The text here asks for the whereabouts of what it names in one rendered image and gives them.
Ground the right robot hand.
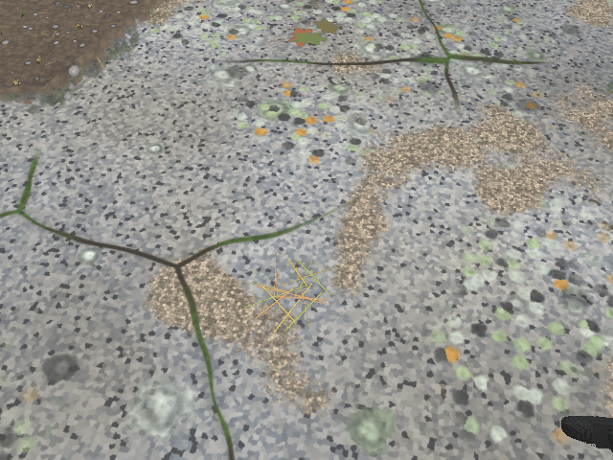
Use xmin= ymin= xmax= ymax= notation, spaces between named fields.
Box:
xmin=561 ymin=416 xmax=613 ymax=452

